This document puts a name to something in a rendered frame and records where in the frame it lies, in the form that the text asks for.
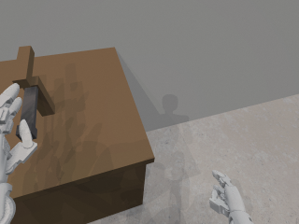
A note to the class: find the counter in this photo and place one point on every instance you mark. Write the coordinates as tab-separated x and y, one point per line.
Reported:
92	148

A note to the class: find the tap lever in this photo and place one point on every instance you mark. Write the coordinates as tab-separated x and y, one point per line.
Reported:
28	110

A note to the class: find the robot left forearm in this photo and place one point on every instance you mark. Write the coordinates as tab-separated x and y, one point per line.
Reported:
7	204

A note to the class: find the left robot hand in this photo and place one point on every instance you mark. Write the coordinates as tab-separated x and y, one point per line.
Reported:
9	107

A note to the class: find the robot right forearm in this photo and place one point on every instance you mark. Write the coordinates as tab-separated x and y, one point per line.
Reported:
239	217

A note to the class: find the right robot hand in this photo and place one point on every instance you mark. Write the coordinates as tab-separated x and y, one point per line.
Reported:
230	200

